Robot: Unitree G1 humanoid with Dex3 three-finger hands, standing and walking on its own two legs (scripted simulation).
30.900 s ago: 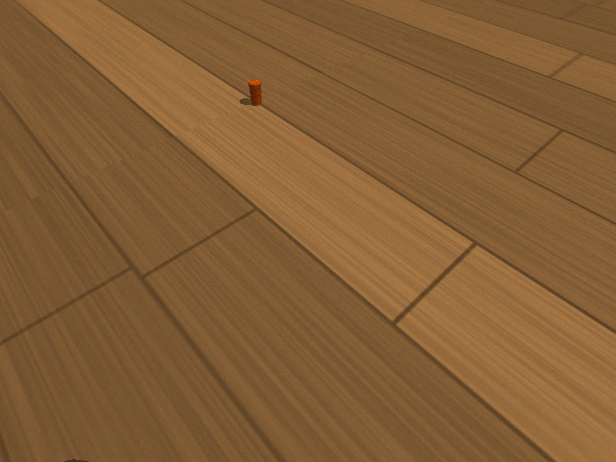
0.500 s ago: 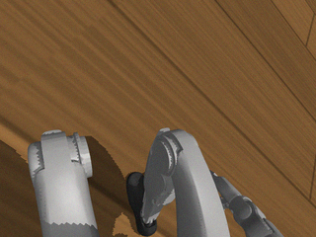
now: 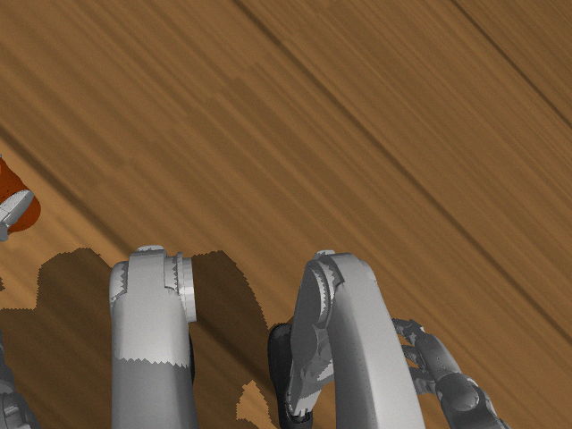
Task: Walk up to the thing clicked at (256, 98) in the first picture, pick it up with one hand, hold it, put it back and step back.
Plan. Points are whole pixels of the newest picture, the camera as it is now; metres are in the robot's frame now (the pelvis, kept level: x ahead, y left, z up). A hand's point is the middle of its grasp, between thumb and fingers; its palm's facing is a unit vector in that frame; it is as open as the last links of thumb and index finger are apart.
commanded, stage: settle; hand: left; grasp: from the side
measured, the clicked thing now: out of the picture +0.37 +0.37 -0.10
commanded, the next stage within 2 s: lift in 0.60 s
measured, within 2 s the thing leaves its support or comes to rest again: neither
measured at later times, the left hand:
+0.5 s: hand out of the picture +0.37 +0.36 -0.02, palm faces +0.47 -0.88 -0.03, open 10.0 cm
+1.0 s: hand out of the picture +0.36 +0.35 +0.03, palm faces +0.42 -0.91 -0.05, open 10.0 cm
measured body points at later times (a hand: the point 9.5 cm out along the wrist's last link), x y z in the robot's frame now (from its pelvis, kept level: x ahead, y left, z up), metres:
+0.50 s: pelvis +0.00 +0.00 +0.02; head +0.20 +0.09 +0.41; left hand +0.34 +0.40 -0.02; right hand +0.18 -0.25 -0.09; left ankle +0.08 +0.12 -0.30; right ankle +0.09 -0.09 -0.30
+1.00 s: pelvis +0.00 +0.00 +0.06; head +0.20 +0.09 +0.45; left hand +0.33 +0.40 +0.03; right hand +0.19 -0.24 -0.06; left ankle +0.08 +0.12 -0.30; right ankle +0.09 -0.09 -0.30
